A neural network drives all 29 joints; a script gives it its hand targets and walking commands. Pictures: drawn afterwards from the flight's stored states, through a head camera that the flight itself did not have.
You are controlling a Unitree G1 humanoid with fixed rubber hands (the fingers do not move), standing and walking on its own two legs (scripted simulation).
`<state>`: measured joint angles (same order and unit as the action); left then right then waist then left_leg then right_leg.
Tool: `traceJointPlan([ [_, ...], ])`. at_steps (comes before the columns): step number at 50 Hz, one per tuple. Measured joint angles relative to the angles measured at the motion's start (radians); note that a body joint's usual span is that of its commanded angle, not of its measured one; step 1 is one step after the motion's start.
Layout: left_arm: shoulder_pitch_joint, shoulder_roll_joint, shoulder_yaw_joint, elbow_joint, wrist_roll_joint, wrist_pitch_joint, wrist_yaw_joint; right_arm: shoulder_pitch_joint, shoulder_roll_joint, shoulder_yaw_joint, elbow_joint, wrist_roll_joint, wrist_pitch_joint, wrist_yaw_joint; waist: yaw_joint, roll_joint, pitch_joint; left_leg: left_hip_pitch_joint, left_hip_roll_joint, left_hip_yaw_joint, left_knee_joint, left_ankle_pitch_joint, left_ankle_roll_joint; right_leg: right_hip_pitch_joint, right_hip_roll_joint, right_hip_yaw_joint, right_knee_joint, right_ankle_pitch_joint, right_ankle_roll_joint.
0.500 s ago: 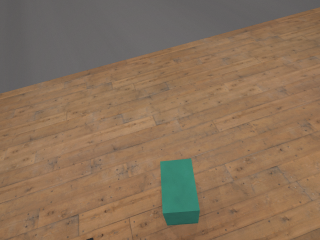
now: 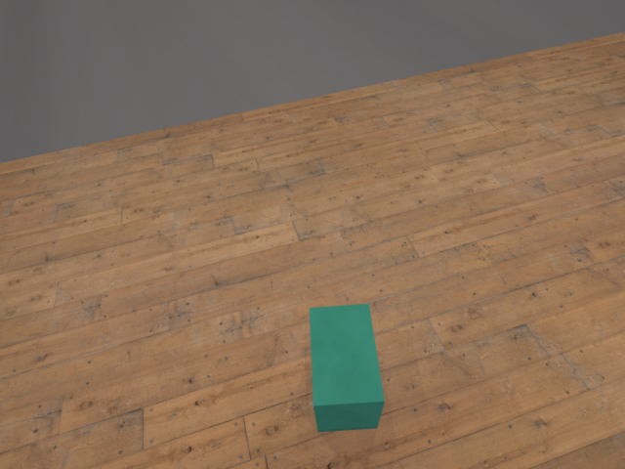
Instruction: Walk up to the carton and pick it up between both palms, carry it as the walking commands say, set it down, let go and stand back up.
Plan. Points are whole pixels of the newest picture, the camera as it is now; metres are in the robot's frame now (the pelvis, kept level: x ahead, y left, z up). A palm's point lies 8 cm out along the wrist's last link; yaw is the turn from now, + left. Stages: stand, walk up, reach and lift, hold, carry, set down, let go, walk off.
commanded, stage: walk up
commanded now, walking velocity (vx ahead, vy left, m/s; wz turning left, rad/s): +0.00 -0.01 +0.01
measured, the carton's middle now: (343, 368) +0.48 -0.03 -0.64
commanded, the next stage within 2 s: none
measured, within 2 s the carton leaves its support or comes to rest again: neither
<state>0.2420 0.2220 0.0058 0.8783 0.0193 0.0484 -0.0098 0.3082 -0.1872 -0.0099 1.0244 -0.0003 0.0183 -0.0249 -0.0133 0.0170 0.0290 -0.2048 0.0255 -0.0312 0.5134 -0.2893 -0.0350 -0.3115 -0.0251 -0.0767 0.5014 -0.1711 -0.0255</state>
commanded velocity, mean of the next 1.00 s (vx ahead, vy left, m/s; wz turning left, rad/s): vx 0.00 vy -0.02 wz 0.00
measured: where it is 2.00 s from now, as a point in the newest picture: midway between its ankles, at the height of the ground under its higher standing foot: outside the picture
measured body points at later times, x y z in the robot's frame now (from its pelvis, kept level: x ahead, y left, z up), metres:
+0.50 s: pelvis +0.01 +0.00 +0.00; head +0.02 -0.01 +0.45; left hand +0.08 +0.25 -0.13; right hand +0.02 -0.24 -0.16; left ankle -0.01 +0.14 -0.73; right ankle +0.06 -0.11 -0.73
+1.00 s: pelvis +0.01 +0.00 +0.00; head +0.02 -0.01 +0.45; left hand +0.08 +0.25 -0.13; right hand +0.03 -0.24 -0.16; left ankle -0.01 +0.15 -0.73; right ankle +0.06 -0.11 -0.73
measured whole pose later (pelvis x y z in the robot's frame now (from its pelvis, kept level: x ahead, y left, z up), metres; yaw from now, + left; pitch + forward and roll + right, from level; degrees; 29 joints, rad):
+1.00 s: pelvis +0.01 +0.00 +0.00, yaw +0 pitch +0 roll +0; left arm 0.24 0.22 0.01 0.89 0.02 0.04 -0.01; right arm 0.30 -0.20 -0.01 0.99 0.00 0.01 -0.02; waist -0.01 0.02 0.02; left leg -0.21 0.03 -0.03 0.51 -0.30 -0.04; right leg -0.31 -0.02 -0.08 0.50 -0.18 -0.03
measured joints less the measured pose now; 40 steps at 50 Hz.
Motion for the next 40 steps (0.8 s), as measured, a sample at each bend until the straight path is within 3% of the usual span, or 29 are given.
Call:
traceJointPlan([
  [40, 0.002, 0.0, 0.0, 0.012, 0.0, -0.013, 0.001, -0.012, -0.015, 0.0, -0.026, 0.0, -0.005, 0.0, 0.0, 0.008, -0.009, 0.0, 0.007, 0.0, -0.005, -0.009, -0.01, -0.003, 0.007, 0.0, 0.0, -0.011, -0.002],
])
